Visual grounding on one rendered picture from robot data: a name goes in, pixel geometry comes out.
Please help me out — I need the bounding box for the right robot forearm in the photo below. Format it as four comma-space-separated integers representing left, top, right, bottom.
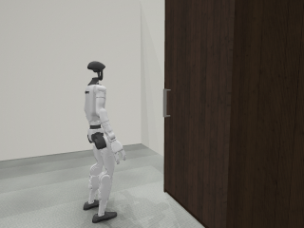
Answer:
99, 108, 117, 143

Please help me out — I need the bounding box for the right robot upper arm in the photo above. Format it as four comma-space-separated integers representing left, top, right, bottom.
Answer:
94, 85, 107, 118

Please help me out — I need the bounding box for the robot left shin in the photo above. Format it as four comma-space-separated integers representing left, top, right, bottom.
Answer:
88, 168, 103, 204

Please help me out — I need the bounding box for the wardrobe door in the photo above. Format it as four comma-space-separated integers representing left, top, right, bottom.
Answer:
226, 0, 304, 228
164, 0, 236, 228

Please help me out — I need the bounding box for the robot head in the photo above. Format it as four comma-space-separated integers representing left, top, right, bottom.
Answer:
87, 61, 105, 86

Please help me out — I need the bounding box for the handle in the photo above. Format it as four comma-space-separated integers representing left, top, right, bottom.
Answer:
162, 88, 171, 118

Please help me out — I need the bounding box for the robot right hand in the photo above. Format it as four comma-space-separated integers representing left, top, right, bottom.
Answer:
110, 140, 126, 164

